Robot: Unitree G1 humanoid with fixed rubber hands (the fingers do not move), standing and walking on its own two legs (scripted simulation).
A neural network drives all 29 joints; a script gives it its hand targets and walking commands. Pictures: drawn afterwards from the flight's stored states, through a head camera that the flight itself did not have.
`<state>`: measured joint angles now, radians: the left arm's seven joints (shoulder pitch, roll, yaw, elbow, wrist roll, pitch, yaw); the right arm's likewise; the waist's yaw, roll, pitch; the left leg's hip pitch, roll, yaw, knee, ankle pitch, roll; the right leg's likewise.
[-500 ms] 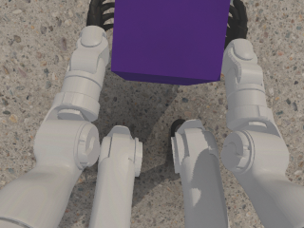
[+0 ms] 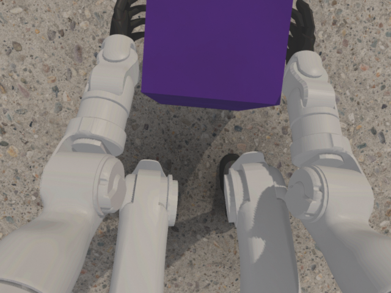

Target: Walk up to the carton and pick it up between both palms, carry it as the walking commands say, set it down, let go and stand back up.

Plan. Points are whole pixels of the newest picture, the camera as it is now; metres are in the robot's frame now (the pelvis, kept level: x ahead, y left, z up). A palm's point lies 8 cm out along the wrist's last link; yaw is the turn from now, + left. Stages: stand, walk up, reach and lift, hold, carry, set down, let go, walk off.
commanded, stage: set down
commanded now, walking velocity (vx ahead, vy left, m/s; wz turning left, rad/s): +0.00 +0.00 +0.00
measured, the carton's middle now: (208, 55) +0.50 -0.06 -0.24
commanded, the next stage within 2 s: none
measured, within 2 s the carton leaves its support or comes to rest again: rests again in 0.02 s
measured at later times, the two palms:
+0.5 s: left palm (124, 37) +0.53 +0.09 -0.17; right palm (299, 53) +0.49 -0.21 -0.17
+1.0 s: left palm (117, 40) +0.52 +0.10 -0.18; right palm (297, 55) +0.48 -0.22 -0.18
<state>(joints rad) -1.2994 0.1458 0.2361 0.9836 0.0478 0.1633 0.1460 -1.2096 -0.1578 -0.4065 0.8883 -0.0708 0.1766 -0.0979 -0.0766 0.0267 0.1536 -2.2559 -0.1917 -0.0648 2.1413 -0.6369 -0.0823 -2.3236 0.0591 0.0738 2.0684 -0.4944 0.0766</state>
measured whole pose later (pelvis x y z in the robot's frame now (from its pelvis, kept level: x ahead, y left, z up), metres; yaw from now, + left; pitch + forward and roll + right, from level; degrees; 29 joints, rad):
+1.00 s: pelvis -0.01 +0.00 +0.00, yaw +0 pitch +39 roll +0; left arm -1.39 0.25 0.11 1.09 -0.04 0.06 0.13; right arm -1.33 -0.26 -0.30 1.11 0.06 0.01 -0.10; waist -0.07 0.01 0.28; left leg -2.23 -0.14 -0.05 2.15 -0.60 -0.07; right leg -2.29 0.04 0.05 2.07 -0.46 0.06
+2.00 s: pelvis +0.01 -0.01 +0.12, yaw +0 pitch +47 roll +1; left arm -1.14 0.30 0.19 0.86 -0.06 0.15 0.05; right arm -1.04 -0.26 -0.29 0.78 0.09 0.14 -0.04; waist -0.08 0.03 -0.03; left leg -1.99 -0.07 -0.04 1.73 -0.55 -0.04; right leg -2.05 0.02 0.03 1.68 -0.44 0.02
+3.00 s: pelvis +0.08 -0.02 +0.33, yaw -1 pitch +34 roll +1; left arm -0.41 0.14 0.17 0.53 0.08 0.10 0.04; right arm -0.36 -0.21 -0.20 0.51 -0.03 0.09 0.10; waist -0.06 0.00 -0.07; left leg -1.09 -0.04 -0.07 0.83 -0.34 -0.03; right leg -1.15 0.02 0.04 0.82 -0.26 0.00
